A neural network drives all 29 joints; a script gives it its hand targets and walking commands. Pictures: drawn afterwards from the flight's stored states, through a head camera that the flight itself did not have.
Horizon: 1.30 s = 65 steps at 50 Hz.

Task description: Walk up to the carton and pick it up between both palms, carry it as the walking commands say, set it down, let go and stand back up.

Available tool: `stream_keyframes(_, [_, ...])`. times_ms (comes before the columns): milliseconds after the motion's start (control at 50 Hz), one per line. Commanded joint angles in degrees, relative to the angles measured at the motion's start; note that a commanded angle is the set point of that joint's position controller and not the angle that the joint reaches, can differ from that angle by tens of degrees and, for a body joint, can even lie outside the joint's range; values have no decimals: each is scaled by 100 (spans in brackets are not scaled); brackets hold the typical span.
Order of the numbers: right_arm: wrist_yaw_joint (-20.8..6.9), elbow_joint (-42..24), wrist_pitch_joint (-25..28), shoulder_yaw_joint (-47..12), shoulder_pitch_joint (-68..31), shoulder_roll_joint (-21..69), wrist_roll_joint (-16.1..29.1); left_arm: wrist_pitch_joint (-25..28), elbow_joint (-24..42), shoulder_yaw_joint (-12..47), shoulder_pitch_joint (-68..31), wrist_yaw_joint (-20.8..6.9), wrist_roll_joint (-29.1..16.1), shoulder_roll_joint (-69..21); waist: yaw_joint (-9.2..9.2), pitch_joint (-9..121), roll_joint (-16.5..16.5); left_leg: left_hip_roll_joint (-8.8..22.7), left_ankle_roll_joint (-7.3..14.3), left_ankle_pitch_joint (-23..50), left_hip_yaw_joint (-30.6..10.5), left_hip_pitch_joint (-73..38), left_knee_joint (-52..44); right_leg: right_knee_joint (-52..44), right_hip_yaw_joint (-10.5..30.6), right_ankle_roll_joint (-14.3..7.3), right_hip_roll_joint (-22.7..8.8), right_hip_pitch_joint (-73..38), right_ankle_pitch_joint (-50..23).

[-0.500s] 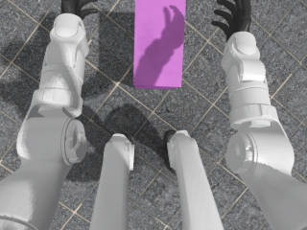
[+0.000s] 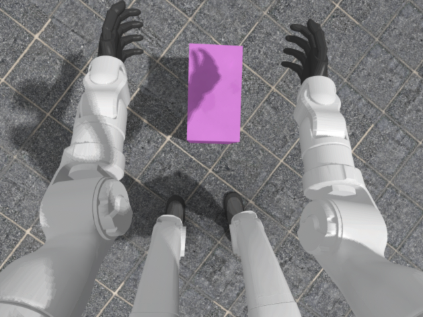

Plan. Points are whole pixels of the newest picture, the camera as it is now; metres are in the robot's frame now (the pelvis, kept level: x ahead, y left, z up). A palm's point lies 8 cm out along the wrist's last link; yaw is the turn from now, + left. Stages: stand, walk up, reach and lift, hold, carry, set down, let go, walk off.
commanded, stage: let go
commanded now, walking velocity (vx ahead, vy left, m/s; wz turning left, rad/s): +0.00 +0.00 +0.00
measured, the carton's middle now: (212, 102) +0.52 -0.03 -0.54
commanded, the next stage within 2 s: stand in 1.28 s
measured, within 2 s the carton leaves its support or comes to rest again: neither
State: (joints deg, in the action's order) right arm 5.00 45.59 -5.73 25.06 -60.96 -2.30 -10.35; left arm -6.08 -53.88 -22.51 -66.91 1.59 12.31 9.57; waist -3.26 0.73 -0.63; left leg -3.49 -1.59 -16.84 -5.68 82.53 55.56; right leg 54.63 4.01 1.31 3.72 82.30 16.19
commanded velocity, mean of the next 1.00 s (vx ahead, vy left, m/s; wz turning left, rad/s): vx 0.00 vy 0.00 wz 0.00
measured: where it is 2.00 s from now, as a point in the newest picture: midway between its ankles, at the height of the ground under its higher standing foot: (205, 229)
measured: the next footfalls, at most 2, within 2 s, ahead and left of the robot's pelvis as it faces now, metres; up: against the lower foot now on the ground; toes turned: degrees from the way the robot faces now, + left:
none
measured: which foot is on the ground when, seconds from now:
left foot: down 0.00-1.00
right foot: down 0.00-1.00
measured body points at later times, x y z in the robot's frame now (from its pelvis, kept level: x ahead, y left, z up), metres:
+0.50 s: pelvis +0.05 +0.00 +0.07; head +0.24 +0.01 +0.47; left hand +0.38 +0.20 -0.05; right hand +0.35 -0.22 -0.04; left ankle +0.05 +0.12 -0.64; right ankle +0.06 -0.12 -0.64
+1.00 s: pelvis +0.08 +0.01 +0.10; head +0.11 +0.01 +0.55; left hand +0.24 +0.25 +0.02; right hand +0.25 -0.22 +0.02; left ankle +0.05 +0.12 -0.64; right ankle +0.06 -0.12 -0.64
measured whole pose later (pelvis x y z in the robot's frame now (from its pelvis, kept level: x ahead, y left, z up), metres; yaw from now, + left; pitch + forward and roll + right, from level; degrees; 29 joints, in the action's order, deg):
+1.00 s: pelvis +0.08 +0.01 +0.10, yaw +0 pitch -1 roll +0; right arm -4.1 24.9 -4.5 2.6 12.7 -11.3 -0.8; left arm -4.0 -24.7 -2.7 14.0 -3.6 -0.1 12.5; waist -0.2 -4.8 0.0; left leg -2.6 0.6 -15.0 -5.3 7.5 23.9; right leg 23.2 5.6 0.5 1.6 7.4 14.5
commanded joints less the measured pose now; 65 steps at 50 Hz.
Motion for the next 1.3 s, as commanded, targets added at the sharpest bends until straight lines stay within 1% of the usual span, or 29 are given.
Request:
stream_keyframes(0, [-29, -594, 143, -30, -709, -347, -141, 147, 641, -26, -785, 70, 163, 246, -53, 5349, -173, -174, -177, 2058, 534, -3024, -275, -289, -597, 264, 108, -3237, -2314])
stream_keyframes(80, [-180, -1141, 103, -300, -268, -502, -95, 72, 1361, 171, -163, 319, 184, 106, -34, 6316, -246, -139, -135, 3014, 455, -3954, -327, -282, -629, 263, 127, -3806, -2999])
stream_keyframes(120, [-259, -1414, 46, -498, 332, -508, -78, 13, 1793, 359, 433, 382, 140, 81, -81, 6597, -280, -148, -123, 3332, 469, -4299, -399, -304, -595, 259, 132, -4167, -3290])
stream_keyframes(180, [-366, -1756, 12, -794, 1424, -499, 33, -24, 2401, 657, 1450, 378, -17, -18, -100, 6534, -280, -184, -115, 3561, 488, -4560, -627, -448, -476, 197, 110, -4622, -3580])
stream_keyframes(220, [-441, -1953, 36, -977, 1916, -517, 162, 5, 2681, 819, 1936, 351, -140, -30, -65, 6166, -247, -177, -91, 3488, 461, -4586, -822, -628, -413, 133, 74, -4771, -3562])
stream_keyframes(280, [-582, -2088, 139, -1156, 2662, -585, 349, 114, 2813, 989, 2687, 264, -309, -31, -35, 5486, -201, -130, -60, 3193, 432, -4636, -1132, -950, -349, 67, 31, -4952, -3401])
stream_keyframes(320, [-662, -2075, 224, -1239, 3156, -667, 471, 200, 2779, 1074, 3131, 182, -412, -24, -32, 4975, -172, -90, -48, 2938, 420, -4680, -1336, -1179, -313, 43, 1, -5042, -3217])
stream_keyframes(400, [-760, -1980, 371, -1423, 3988, -843, 705, 347, 2540, 1148, 4102, 41, -591, 81, 50, 4081, -25, -8, -25, 2231, 454, -4762, -1764, -1579, -238, 31, -108, -5516, -2778])
stream_keyframes(460, [-802, -1882, 479, -1596, 4671, -896, 827, 475, 2447, 1199, 4829, -76, -682, 155, 121, 3385, 74, 62, 6, 1822, 463, -5023, -2067, -1882, -184, 46, -192, -5805, -2429])
stream_keyframes(500, [-816, -1890, 562, -1664, 5059, -948, 858, 563, 2442, 1263, 5198, -140, -742, 204, 134, 2933, 101, 87, 19, 1619, 454, -5309, -2261, -2103, -173, 42, -216, -5947, -2173])
stream_keyframes(560, [-834, -1994, 663, -1785, 5597, -1041, 924, 677, 2542, 1398, 5751, -200, -837, 301, 197, 2420, 95, 108, 51, 1524, 444, -5930, -2575, -2441, -186, 32, -214, -6269, -1949])
stream_keyframes(660, [-844, -2294, 710, -1933, 6507, -1217, 967, 735, 2864, 1613, 6754, -295, -1046, 477, 263, 1655, 51, 120, 26, 1756, 438, -6873, -3008, -2926, -217, 20, -169, -6825, -1939])
stream_keyframes(760, [-860, -2479, 605, -2042, 6937, -1331, 993, 638, 3128, 1753, 7274, -395, -1204, 626, 292, 785, -19, 163, 23, 1749, 428, -7289, -3318, -3254, -295, -23, -162, -7227, -1717])
stream_keyframes(860, [-882, -2551, 398, -2089, 7197, -1408, 992, 468, 3329, 1837, 7814, -482, -1256, 677, 296, 286, -69, 183, -35, 1654, 430, -7547, -3465, -3381, -365, -77, -125, -7511, -1402])
stream_keyframes(920, [-901, -2611, 252, -2095, 7155, -1432, 968, 335, 3457, 1865, 7885, -510, -1252, 707, 304, -12, -63, 182, -57, 1431, 434, -7642, -3527, -3410, -401, -90, -135, -7609, -1129])
stream_keyframes(980, [-911, -2663, 95, -2079, 7080, -1435, 941, 192, 3532, 1870, 7834, -534, -1234, 773, 275, -243, -4, 180, -54, 1245, 450, -7693, -3537, -3392, -426, -72, -146, -7629, -966])
stream_keyframes(1100, [-892, -2621, -115, -2029, 7104, -1457, 909, -14, 3538, 1868, 7841, -551, -1179, 850, 238, -381, 16, 176, -23, 1359, 468, -7795, -3476, -3278, -442, -1, -149, -7720, -1097])
stream_keyframes(1180, [-835, -2636, -237, -2042, 7102, -1484, 941, -14, 3455, 1854, 7878, -534, -1180, 885, 265, -318, 37, 179, 11, 1584, 443, -7809, -3393, -3182, -404, 56, -156, -7804, -1338])
stream_keyframes(1260, [-702, -2738, -465, -2120, 7031, -1545, 950, 59, 3381, 1847, 7841, -449, -1265, 935, 362, -164, 77, 178, -5, 1697, 432, -7906, -3216, -3063, -344, 61, -115, -7666, -1418])
stream_keyframes(1280, [-451, -1990, -115, -2054, 6740, -2142, 906, 194, 2617, 1708, 7792, -182, -1075, 1518, 418, -155, -91, 358, -71, 1108, 214, -7068, -2976, -3089, -85, 118, -415, -7205, -1064])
